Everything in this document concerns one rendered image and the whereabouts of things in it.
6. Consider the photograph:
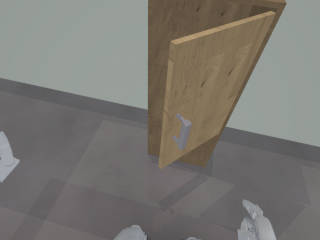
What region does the robot right hand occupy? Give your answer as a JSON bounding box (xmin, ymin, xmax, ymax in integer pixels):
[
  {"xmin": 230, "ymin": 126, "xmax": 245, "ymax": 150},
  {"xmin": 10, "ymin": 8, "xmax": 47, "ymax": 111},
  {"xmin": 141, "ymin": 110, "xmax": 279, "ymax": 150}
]
[{"xmin": 237, "ymin": 199, "xmax": 277, "ymax": 240}]

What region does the robot left shin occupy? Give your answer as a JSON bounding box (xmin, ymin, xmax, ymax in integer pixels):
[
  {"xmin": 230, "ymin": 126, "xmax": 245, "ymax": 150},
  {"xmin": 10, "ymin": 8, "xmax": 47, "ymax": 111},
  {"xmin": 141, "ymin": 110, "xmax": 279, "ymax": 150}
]
[{"xmin": 131, "ymin": 225, "xmax": 142, "ymax": 231}]

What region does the handle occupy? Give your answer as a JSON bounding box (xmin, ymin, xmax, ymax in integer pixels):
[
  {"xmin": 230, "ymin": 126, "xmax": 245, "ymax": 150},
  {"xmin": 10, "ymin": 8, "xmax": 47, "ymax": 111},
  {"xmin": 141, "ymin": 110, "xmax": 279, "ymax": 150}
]
[{"xmin": 172, "ymin": 113, "xmax": 192, "ymax": 150}]

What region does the robot left thigh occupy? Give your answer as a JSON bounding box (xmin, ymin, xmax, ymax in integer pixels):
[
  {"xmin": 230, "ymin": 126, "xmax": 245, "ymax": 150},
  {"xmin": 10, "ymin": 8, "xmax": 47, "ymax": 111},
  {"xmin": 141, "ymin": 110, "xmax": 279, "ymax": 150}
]
[{"xmin": 114, "ymin": 227, "xmax": 147, "ymax": 240}]

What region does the robot left hand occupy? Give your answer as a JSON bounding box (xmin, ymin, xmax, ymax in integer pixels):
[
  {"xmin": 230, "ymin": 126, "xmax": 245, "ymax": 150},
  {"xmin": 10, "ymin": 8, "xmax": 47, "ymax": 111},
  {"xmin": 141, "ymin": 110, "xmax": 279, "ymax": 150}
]
[{"xmin": 0, "ymin": 131, "xmax": 20, "ymax": 183}]

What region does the cupboard door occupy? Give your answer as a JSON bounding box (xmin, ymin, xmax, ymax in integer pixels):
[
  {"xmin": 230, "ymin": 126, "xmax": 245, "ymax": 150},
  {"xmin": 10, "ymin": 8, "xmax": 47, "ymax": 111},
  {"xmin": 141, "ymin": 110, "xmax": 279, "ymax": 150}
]
[{"xmin": 158, "ymin": 11, "xmax": 276, "ymax": 169}]

